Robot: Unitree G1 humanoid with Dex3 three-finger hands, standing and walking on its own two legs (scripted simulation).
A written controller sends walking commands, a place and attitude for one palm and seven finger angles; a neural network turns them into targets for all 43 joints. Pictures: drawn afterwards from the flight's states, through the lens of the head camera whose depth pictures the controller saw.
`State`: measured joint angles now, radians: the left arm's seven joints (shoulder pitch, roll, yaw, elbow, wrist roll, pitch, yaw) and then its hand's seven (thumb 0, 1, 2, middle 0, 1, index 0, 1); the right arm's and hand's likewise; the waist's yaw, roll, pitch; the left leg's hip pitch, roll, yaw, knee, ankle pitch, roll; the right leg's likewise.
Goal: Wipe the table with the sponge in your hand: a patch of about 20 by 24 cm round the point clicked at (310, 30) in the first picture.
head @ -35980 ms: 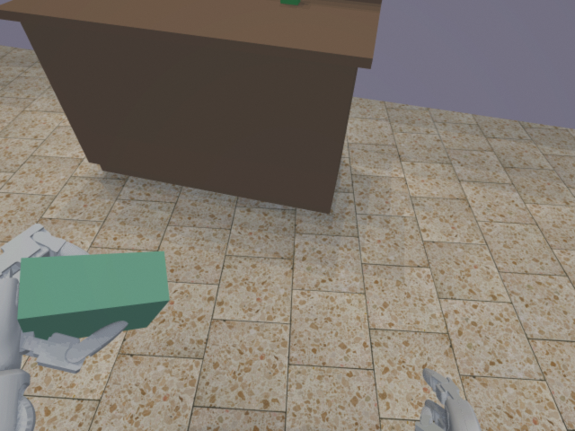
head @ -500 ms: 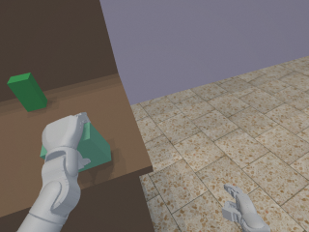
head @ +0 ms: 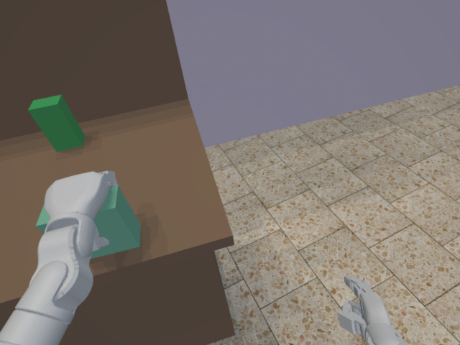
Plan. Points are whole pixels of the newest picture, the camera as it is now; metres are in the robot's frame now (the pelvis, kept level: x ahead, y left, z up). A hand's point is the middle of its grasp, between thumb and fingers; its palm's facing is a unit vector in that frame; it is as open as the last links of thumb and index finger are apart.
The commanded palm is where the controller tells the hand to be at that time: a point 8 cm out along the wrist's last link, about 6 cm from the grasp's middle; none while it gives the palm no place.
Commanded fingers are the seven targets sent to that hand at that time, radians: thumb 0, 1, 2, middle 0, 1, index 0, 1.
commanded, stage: wipe forward along the middle lane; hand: left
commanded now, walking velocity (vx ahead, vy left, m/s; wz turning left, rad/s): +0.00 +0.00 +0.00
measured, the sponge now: (99, 231) +0.26 +0.29 +0.08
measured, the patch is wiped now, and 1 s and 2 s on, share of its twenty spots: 0.95 0.95 1.00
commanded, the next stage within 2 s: slide back across to the first lane in 1.44 s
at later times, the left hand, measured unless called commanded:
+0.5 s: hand (99, 190) +0.33 +0.30 +0.12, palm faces -0.01 -0.01 -1.00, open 9.6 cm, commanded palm +0.31 +0.31 +0.15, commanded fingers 0.00 0.10 1.30 -1.20 -1.60 -1.20 -1.60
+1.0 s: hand (99, 171) +0.37 +0.33 +0.12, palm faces -0.06 +0.01 -1.00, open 9.6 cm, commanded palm +0.36 +0.34 +0.15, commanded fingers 0.00 0.10 1.30 -1.20 -1.60 -1.20 -1.60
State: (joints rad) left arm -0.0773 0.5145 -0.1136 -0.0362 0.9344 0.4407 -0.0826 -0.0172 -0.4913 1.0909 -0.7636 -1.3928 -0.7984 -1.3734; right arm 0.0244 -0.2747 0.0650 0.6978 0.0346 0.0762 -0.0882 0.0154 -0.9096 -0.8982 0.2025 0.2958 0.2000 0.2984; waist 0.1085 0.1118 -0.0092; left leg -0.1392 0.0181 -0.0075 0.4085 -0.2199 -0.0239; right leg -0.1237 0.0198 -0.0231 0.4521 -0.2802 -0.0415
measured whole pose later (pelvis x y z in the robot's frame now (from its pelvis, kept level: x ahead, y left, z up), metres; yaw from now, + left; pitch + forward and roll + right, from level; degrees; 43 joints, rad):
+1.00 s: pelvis +0.00 +0.02 +0.00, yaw +0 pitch +3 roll +0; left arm -0.56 0.55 -0.06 0.63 0.98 0.20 -0.03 0.01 -0.51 1.11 -0.78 -1.38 -0.81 -1.37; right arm 0.17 -0.30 0.03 0.76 0.05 0.07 -0.09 0.01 -0.91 -0.90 0.20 0.30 0.20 0.30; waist 0.04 0.07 -0.04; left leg -0.26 0.00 -0.01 0.43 -0.21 0.00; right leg -0.23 0.00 -0.02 0.43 -0.25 -0.02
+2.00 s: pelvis +0.02 +0.04 +0.00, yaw -1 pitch +6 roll -1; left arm -0.59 0.71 0.12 0.80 1.00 0.06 -0.01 0.00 -0.51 1.12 -0.76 -1.40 -0.79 -1.41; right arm 0.23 -0.30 0.00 0.74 0.06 0.11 -0.06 0.01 -0.91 -0.90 0.20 0.30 0.20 0.30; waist 0.00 0.06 -0.06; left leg -0.31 0.00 0.02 0.46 -0.26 0.02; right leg -0.26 0.00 0.01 0.42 -0.27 0.01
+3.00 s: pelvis +0.00 +0.04 +0.00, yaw +0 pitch +3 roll -1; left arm -0.39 0.65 0.07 0.52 0.95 0.12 -0.01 -0.01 -0.48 1.11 -0.73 -1.43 -0.76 -1.44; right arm 0.15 -0.29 0.02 0.70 0.05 0.11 -0.07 0.01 -0.91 -0.90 0.20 0.30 0.20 0.30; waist 0.06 0.06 -0.03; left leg -0.27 -0.02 0.00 0.44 -0.22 0.03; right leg -0.21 -0.01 -0.01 0.41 -0.24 0.01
